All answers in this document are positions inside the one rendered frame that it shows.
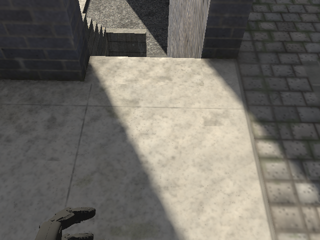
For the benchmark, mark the robot left hand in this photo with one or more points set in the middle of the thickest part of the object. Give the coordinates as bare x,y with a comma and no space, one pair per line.
52,229

